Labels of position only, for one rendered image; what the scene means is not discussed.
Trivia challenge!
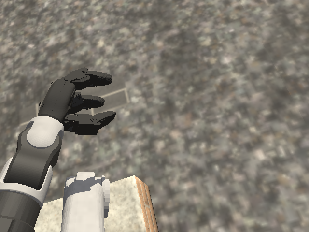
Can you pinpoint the left robot hand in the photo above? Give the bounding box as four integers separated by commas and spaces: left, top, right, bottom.
38, 67, 116, 135

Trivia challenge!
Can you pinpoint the left robot forearm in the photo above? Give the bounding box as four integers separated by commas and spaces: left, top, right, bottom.
0, 116, 65, 232

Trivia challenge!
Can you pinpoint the robot left shin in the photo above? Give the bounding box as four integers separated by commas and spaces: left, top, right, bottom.
62, 175, 77, 213

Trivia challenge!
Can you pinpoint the robot left thigh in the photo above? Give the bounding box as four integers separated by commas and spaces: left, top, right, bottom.
60, 172, 110, 232

